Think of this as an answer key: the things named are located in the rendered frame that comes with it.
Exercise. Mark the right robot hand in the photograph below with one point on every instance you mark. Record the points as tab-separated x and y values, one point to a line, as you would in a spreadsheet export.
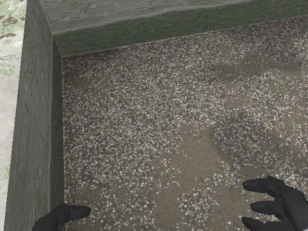
289	205

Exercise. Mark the left robot hand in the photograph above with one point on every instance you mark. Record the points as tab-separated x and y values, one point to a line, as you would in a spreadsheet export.
61	215

